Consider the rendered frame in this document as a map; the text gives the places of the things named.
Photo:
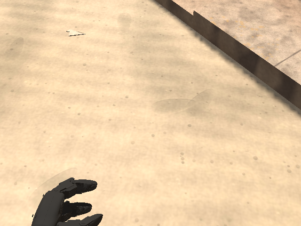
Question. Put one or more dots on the left robot hand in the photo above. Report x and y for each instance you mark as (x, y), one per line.
(53, 211)

